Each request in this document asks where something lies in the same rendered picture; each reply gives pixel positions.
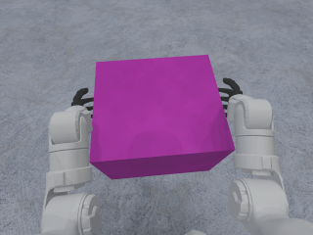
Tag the right robot upper arm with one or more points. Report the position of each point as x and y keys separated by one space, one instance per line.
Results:
x=261 y=206

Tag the carton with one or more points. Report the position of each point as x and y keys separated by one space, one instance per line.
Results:
x=157 y=116

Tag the robot right hand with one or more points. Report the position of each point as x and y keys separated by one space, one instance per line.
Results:
x=236 y=90

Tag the robot left forearm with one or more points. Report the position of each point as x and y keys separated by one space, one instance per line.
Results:
x=68 y=141

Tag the robot left hand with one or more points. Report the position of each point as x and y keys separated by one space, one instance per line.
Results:
x=77 y=101

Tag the left robot upper arm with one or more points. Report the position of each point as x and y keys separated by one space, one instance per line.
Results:
x=72 y=214

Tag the robot right forearm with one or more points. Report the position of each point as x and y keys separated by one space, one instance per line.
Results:
x=253 y=121

